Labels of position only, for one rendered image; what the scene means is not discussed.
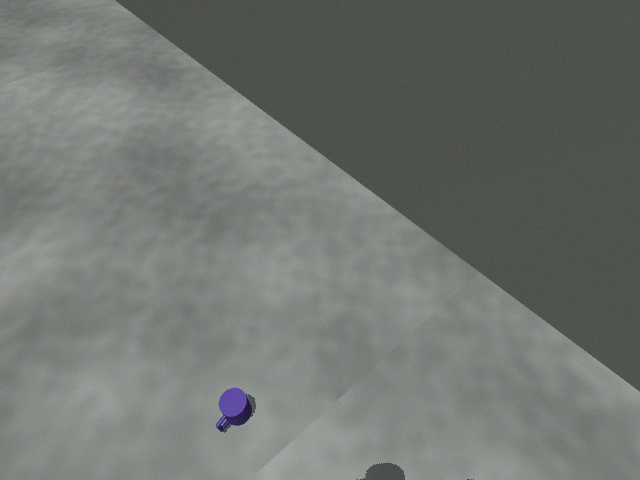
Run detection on mug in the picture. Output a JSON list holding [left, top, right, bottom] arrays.
[[216, 388, 252, 432]]

